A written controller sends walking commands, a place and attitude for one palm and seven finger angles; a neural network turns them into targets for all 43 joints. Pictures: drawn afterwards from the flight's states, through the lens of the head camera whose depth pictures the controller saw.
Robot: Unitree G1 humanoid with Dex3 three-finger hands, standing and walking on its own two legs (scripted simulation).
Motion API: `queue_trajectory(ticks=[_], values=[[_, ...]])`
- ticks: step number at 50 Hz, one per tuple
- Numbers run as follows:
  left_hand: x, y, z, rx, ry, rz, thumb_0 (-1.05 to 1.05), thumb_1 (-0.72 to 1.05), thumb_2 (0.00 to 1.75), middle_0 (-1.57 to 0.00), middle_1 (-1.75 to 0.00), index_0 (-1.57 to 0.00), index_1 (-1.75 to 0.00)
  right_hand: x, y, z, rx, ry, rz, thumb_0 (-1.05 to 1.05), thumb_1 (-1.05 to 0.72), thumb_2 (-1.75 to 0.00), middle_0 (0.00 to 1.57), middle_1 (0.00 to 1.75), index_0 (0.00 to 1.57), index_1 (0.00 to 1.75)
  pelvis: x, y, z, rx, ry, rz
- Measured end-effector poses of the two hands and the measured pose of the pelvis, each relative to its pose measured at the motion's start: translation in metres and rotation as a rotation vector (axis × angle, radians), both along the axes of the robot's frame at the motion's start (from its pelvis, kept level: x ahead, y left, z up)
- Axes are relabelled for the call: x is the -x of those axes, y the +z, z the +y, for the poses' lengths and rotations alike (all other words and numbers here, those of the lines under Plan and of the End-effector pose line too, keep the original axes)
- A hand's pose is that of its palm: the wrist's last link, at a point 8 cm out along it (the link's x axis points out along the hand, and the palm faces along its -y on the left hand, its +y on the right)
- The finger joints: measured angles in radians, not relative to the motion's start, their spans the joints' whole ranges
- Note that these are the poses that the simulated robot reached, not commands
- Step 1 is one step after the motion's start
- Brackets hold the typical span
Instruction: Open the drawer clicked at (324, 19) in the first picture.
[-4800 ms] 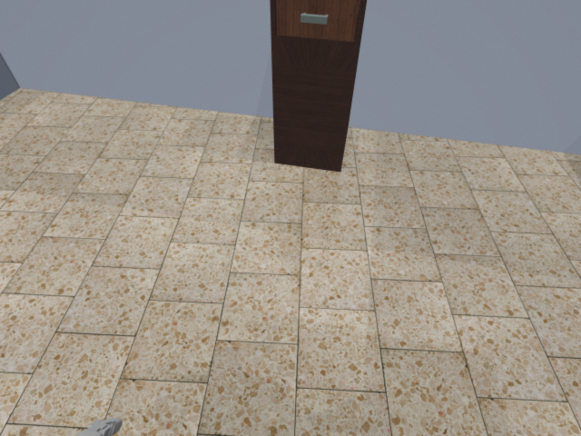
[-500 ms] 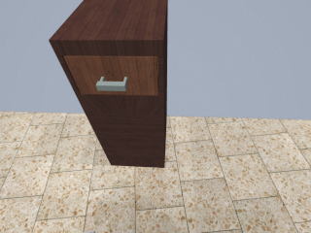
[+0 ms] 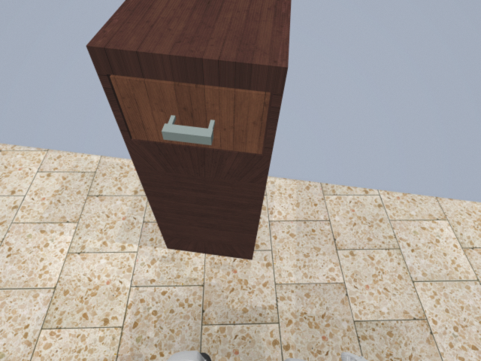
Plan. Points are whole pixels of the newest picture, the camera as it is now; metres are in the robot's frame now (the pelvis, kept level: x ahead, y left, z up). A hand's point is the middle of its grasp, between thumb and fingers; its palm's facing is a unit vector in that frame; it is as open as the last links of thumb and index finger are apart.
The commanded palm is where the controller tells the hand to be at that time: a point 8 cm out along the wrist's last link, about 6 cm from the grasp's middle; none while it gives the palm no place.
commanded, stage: come to a stop and stand still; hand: left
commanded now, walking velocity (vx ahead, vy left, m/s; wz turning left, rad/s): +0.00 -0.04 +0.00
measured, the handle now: (190, 127) +0.56 +0.17 +0.02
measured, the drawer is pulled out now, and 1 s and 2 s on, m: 0.00 0.00 0.00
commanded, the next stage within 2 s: look again from close up in 0.94 s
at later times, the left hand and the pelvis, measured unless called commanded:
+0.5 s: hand out of the picture -0.02 +0.12 -0.17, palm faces +0.08 -0.98 -0.21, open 7.3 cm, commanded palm none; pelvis -0.06 -0.06 +0.00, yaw +2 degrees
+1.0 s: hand out of the picture -0.11 +0.10 -0.17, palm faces +0.08 -0.98 -0.15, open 7.3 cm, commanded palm none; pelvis -0.09 -0.05 +0.01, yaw +1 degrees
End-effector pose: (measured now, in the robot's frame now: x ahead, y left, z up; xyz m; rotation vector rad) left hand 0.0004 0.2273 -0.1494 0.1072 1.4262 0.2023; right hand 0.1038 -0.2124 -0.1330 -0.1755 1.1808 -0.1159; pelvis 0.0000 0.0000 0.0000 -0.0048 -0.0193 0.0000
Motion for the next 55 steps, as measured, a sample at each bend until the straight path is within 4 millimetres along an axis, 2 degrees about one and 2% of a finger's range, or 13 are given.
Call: queue_trajectory(ticks=[3,7,10,15,20,25,30,37,44,51,55], values=[[-0.004,0.006,0.003,-0.039,-0.022,-0.027,0.00,0.91,0.89,-0.20,-0.30,-0.20,-0.29,0.014,-0.005,-0.012,-0.012,-0.022,-0.002,-0.01,-0.91,-0.90,0.21,0.30,0.20,0.30,0.011,-0.001,-0.008,-0.006,-0.010,-0.001],[-0.006,0.013,-0.003,-0.094,-0.048,-0.089,0.00,0.91,0.89,-0.20,-0.30,-0.20,-0.29,0.042,-0.018,-0.036,-0.034,-0.054,0.010,0.00,-0.91,-0.90,0.21,0.30,0.20,0.30,0.025,-0.008,-0.026,-0.024,-0.013,-0.008],[0.000,0.019,-0.015,-0.117,-0.061,-0.122,0.00,0.91,0.89,-0.19,-0.30,-0.20,-0.29,0.068,-0.026,-0.055,-0.049,-0.079,0.048,0.00,-0.91,-0.90,0.21,0.30,0.20,0.30,0.035,-0.009,-0.039,-0.021,0.002,-0.026],[0.010,0.028,-0.040,-0.091,-0.062,-0.131,0.00,0.91,0.89,-0.20,-0.30,-0.20,-0.29,0.113,-0.018,-0.077,-0.044,-0.108,0.135,0.00,-0.91,-0.90,0.20,0.29,0.20,0.30,0.042,0.003,-0.053,-0.035,0.003,-0.013],[0.013,0.023,-0.055,-0.058,-0.062,-0.139,0.00,0.93,0.89,-0.20,-0.30,-0.21,-0.30,0.155,-0.014,-0.085,-0.015,-0.114,0.219,0.00,-0.91,-0.90,0.20,0.29,0.19,0.30,0.051,0.004,-0.060,-0.018,0.019,0.012],[0.027,0.011,-0.059,-0.022,-0.023,-0.129,0.00,0.93,0.89,-0.20,-0.30,-0.21,-0.30,0.185,-0.012,-0.077,0.004,-0.081,0.295,0.00,-0.91,-0.90,0.20,0.29,0.19,0.30,0.062,0.002,-0.061,0.004,0.041,0.018],[0.050,0.011,-0.059,-0.012,-0.008,-0.094,0.00,0.94,0.89,-0.20,-0.30,-0.21,-0.29,0.195,-0.008,-0.064,-0.015,-0.067,0.290,0.00,-0.91,-0.90,0.20,0.29,0.20,0.30,0.069,0.006,-0.062,-0.003,0.028,-0.004],[0.084,0.013,-0.064,-0.003,-0.004,-0.040,0.00,0.92,0.89,-0.20,-0.30,-0.20,-0.29,0.194,-0.011,-0.050,-0.054,-0.058,0.239,0.00,-0.91,-0.90,0.20,0.29,0.20,0.30,0.079,0.008,-0.059,-0.006,0.020,-0.023],[0.112,0.011,-0.070,0.021,0.008,0.016,0.00,0.91,0.89,-0.20,-0.30,-0.20,-0.29,0.207,-0.010,-0.047,-0.051,-0.064,0.253,0.00,-0.92,-0.90,0.20,0.29,0.20,0.30,0.087,0.008,-0.055,-0.007,0.014,-0.011],[0.122,0.007,-0.073,0.047,0.014,0.043,0.00,0.91,0.89,-0.20,-0.30,-0.20,-0.29,0.228,-0.005,-0.045,-0.032,-0.084,0.302,0.00,-0.91,-0.90,0.20,0.29,0.20,0.30,0.086,0.008,-0.050,-0.007,0.014,0.000],[0.120,0.005,-0.068,0.038,-0.012,0.029,0.00,0.91,0.89,-0.20,-0.30,-0.20,-0.29,0.230,-0.009,-0.041,-0.036,-0.084,0.300,0.00,-0.91,-0.90,0.20,0.29,0.20,0.30,0.088,0.004,-0.043,0.006,0.013,0.005]])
